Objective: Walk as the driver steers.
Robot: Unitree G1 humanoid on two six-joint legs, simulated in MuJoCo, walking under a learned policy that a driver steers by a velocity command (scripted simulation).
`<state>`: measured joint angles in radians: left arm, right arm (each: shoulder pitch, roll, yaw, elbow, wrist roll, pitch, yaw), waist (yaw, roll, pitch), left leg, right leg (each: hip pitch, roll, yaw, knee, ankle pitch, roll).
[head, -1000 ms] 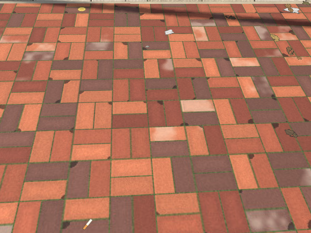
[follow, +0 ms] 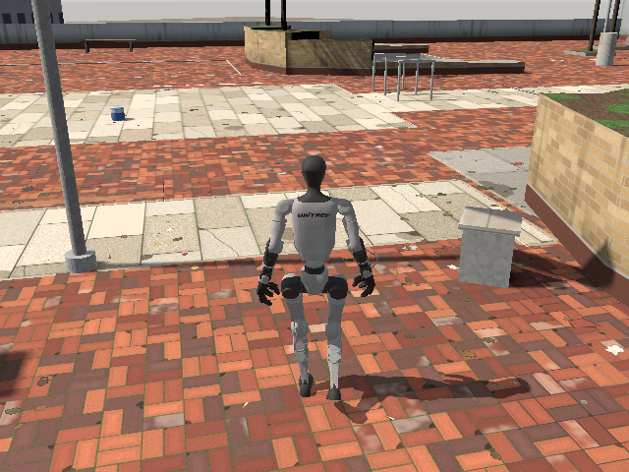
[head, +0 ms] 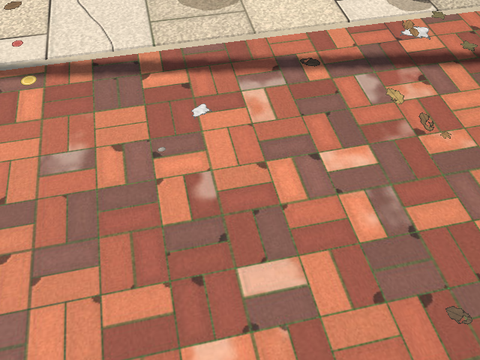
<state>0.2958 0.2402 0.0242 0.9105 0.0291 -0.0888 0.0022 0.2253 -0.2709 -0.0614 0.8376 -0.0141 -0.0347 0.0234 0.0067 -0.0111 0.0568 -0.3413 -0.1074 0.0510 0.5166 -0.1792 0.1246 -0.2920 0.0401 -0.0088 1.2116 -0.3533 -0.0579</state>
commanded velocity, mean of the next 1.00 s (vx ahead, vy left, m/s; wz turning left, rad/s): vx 0.50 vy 0.00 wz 0.45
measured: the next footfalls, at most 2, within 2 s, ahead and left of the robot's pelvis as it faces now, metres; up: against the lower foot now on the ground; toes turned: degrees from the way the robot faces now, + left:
right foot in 0.42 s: +0.42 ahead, -0.09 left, +0.00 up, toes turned +17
left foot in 0.92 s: +0.56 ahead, +0.22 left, +0.00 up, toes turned +31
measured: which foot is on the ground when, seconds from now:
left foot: down 0.00-0.42, up 0.44-0.90, down 0.92-1.00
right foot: up 0.00-0.40, down 0.42-0.92, up 0.94-1.00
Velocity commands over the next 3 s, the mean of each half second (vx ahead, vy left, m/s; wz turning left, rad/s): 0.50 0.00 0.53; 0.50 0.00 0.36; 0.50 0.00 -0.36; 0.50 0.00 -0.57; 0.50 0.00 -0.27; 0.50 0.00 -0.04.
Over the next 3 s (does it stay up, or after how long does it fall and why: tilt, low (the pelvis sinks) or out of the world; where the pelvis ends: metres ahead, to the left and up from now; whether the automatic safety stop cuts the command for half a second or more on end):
stays up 1.53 0.18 0.00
